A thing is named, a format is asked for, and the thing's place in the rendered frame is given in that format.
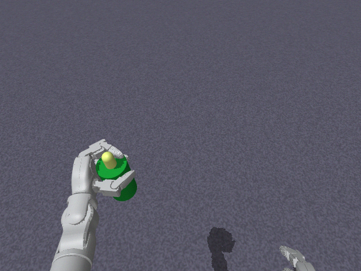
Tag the left robot arm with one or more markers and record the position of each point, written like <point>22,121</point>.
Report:
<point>76,248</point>

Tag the bottle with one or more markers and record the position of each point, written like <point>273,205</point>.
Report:
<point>111,168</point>

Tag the right robot hand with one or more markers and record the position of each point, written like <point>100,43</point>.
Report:
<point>296,259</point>

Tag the left robot hand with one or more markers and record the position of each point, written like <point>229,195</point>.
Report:
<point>85,178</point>

